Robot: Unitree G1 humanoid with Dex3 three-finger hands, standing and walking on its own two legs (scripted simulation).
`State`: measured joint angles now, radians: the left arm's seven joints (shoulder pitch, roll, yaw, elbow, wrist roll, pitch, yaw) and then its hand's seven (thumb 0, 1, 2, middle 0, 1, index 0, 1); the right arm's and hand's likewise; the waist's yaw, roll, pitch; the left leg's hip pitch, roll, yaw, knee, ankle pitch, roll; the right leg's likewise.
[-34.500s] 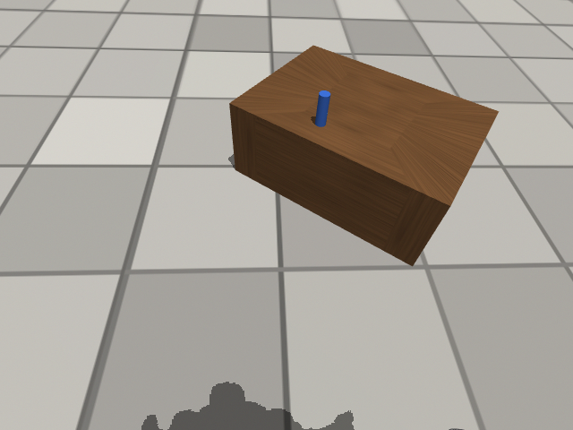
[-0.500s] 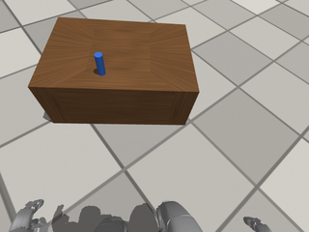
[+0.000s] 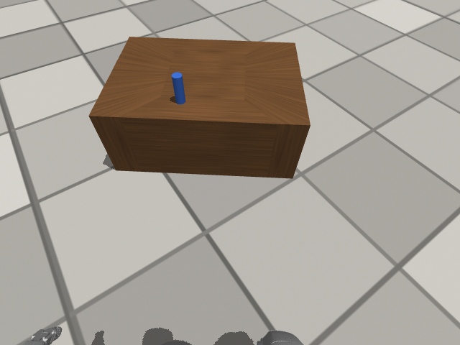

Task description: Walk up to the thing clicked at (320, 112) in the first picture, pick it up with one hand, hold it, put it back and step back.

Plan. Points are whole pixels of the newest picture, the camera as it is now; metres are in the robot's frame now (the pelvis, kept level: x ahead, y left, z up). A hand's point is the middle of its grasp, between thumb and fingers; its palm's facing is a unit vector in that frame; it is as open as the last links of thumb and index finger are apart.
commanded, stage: step back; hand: left
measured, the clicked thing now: (178, 88) +1.11 +0.22 -0.30
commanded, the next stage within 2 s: stand in 0.88 s
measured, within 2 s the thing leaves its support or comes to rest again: neither
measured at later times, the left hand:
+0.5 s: hand out of the picture +0.07 +0.27 -0.14, palm faces +0.02 -0.94 -0.35, open 7.4 cm
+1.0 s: hand (83, 331) +0.15 +0.27 -0.13, palm faces -0.03 -0.94 -0.34, open 7.4 cm
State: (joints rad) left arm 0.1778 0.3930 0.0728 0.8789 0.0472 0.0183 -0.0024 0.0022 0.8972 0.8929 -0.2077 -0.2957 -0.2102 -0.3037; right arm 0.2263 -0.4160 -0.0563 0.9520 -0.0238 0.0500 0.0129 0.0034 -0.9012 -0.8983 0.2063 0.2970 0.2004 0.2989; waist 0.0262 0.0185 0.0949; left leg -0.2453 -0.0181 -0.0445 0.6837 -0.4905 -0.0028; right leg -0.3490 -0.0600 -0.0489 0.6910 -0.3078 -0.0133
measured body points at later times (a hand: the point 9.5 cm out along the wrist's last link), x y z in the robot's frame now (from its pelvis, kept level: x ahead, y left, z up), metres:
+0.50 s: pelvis +0.00 +0.01 +0.01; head +0.01 +0.01 +0.46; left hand +0.07 +0.32 -0.12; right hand +0.07 -0.31 -0.11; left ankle +0.03 +0.13 -0.72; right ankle +0.02 -0.12 -0.72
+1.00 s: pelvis +0.03 +0.02 +0.02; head +0.04 +0.02 +0.47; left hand +0.15 +0.32 -0.10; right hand +0.14 -0.28 -0.10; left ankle +0.03 +0.13 -0.72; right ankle +0.02 -0.12 -0.72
